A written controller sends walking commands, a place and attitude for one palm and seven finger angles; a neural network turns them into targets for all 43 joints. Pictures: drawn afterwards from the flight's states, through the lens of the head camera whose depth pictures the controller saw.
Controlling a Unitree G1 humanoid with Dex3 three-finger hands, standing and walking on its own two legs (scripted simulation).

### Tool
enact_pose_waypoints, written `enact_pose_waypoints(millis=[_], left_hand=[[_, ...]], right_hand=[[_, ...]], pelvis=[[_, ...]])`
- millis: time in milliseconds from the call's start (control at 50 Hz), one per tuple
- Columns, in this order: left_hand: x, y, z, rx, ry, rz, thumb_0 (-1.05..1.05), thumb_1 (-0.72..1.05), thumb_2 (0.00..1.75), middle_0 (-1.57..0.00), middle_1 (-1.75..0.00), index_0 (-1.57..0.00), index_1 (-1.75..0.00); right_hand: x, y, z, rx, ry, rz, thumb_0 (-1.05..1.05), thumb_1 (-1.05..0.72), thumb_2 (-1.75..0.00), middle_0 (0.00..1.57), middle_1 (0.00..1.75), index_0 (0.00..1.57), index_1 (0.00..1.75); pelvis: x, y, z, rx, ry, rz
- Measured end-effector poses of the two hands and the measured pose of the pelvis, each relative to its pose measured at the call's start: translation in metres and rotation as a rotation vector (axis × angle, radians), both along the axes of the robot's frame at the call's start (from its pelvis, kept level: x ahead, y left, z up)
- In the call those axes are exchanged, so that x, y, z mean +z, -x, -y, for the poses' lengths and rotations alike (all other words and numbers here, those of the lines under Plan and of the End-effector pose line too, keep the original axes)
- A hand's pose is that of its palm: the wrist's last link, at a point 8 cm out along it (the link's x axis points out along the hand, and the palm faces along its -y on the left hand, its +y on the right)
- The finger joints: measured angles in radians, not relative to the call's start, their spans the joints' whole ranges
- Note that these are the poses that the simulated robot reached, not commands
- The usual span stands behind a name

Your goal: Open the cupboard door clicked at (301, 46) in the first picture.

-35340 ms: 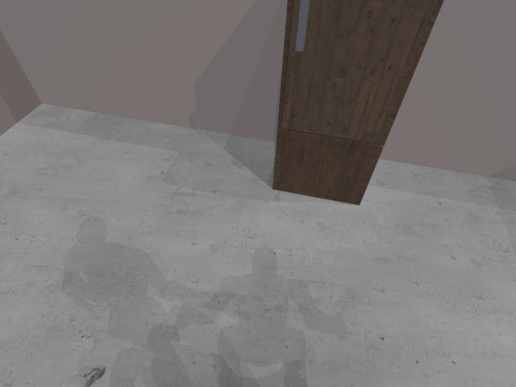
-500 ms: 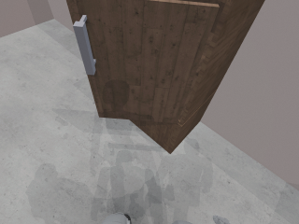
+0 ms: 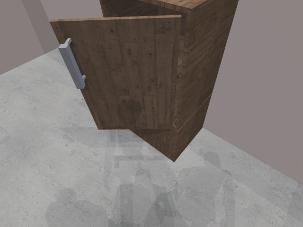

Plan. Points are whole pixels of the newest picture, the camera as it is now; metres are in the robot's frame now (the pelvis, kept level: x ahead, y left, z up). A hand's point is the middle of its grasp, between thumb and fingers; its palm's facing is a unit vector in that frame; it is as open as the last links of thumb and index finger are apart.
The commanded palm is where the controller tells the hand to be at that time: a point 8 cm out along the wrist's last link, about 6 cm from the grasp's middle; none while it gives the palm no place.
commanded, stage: come to a stop and stand still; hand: left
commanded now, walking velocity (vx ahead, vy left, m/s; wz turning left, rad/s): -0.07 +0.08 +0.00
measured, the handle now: (75, 64) +0.62 +0.31 +0.10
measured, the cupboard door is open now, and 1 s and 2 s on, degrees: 39 39 39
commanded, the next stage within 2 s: look again from close up in 0.68 s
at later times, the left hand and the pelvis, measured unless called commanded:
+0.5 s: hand out of the picture +0.00 +0.22 -0.19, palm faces +0.05 -0.99 -0.16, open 7.3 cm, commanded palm none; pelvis +0.00 +0.05 -0.01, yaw +0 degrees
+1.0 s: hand out of the picture -0.03 +0.22 -0.18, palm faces +0.01 -0.97 -0.22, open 7.3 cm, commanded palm none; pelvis -0.03 +0.05 -0.01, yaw +0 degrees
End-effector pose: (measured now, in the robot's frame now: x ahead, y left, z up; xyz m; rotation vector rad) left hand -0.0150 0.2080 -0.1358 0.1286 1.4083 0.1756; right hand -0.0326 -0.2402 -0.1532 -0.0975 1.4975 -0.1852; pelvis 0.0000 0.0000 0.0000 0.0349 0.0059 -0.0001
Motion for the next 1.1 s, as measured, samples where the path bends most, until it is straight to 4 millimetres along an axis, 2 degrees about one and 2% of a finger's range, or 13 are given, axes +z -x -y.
enact_pose_waypoints(millis=[80, 200, 300, 380, 480, 580, 720, 820, 920, 1020, 1100], left_hand=[[-0.006, 0.014, -0.004, 0.051, 0.011, -0.030, 0.02, 0.92, 0.90, -0.20, -0.30, -0.21, -0.30], [-0.026, 0.029, -0.027, 0.085, 0.024, -0.083, 0.01, 0.91, 0.90, -0.20, -0.30, -0.20, -0.30], [-0.028, 0.021, -0.041, 0.064, 0.031, -0.074, 0.01, 0.91, 0.90, -0.20, -0.30, -0.20, -0.30], [-0.027, 0.009, -0.049, 0.037, 0.030, -0.035, 0.01, 0.91, 0.90, -0.19, -0.30, -0.20, -0.30], [-0.025, -0.004, -0.057, 0.008, 0.030, 0.002, 0.01, 0.91, 0.90, -0.19, -0.30, -0.20, -0.30], [-0.024, -0.009, -0.062, -0.010, 0.027, 0.013, 0.01, 0.92, 0.90, -0.19, -0.30, -0.20, -0.30], [-0.023, -0.001, -0.064, -0.020, 0.023, -0.008, 0.01, 0.91, 0.90, -0.19, -0.30, -0.20, -0.30], [-0.023, 0.009, -0.061, -0.038, 0.011, -0.028, 0.01, 0.91, 0.90, -0.19, -0.30, -0.20, -0.30], [-0.020, 0.016, -0.062, -0.042, -0.011, -0.014, 0.01, 0.91, 0.90, -0.20, -0.30, -0.20, -0.30], [-0.015, 0.020, -0.061, -0.038, -0.034, 0.003, 0.01, 0.91, 0.90, -0.20, -0.30, -0.20, -0.30], [-0.013, 0.020, -0.054, -0.039, -0.038, 0.016, 0.01, 0.91, 0.90, -0.19, -0.30, -0.20, -0.30]], right_hand=[[-0.001, -0.012, -0.010, 0.043, 0.009, -0.020, 0.01, -0.91, -0.90, 0.20, 0.30, 0.20, 0.30], [-0.003, -0.055, -0.035, 0.091, 0.041, 0.091, 0.01, -0.91, -0.90, 0.20, 0.30, 0.20, 0.30], [0.004, -0.082, -0.049, 0.094, 0.061, 0.190, 0.01, -0.93, -0.90, 0.20, 0.30, 0.20, 0.30], [0.007, -0.088, -0.058, 0.092, 0.057, 0.230, 0.01, -0.93, -0.90, 0.20, 0.30, 0.20, 0.30], [0.009, -0.078, -0.062, 0.078, 0.060, 0.228, 0.00, -0.93, -0.90, 0.20, 0.30, 0.21, 0.30], [0.008, -0.051, -0.064, 0.061, 0.060, 0.168, 0.00, -0.93, -0.90, 0.20, 0.30, 0.21, 0.30], [0.005, -0.006, -0.072, 0.027, 0.036, 0.063, 0.00, -0.91, -0.90, 0.20, 0.30, 0.20, 0.30], [0.002, 0.016, -0.079, 0.017, 0.005, 0.025, 0.01, -0.91, -0.90, 0.20, 0.30, 0.20, 0.30], [-0.007, 0.019, -0.079, 0.041, -0.025, 0.051, 0.01, -0.90, -0.90, 0.20, 0.30, 0.20, 0.30], [-0.014, 0.007, -0.076, 0.051, -0.045, 0.106, 0.01, -0.91, -0.90, 0.20, 0.30, 0.20, 0.30], [-0.014, 0.000, -0.064, 0.052, -0.036, 0.130, 0.02, -0.92, -0.90, 0.20, 0.30, 0.20, 0.30]], pelvis=[[-0.003, -0.001, -0.008, 0.018, 0.002, -0.002], [-0.014, -0.001, -0.026, 0.021, 0.018, 0.015], [-0.012, -0.002, -0.038, 0.007, 0.029, 0.027], [-0.010, 0.000, -0.045, 0.000, 0.032, 0.031], [-0.008, 0.003, -0.051, -0.006, 0.031, 0.032], [-0.007, 0.005, -0.054, -0.009, 0.030, 0.032], [-0.006, 0.009, -0.054, -0.011, 0.029, 0.036], [-0.008, 0.015, -0.053, -0.005, 0.036, 0.028], [-0.013, 0.023, -0.051, 0.006, 0.040, 0.021], [-0.014, 0.025, -0.045, 0.003, 0.034, 0.028], [-0.013, 0.026, -0.039, -0.003, 0.028, 0.032]])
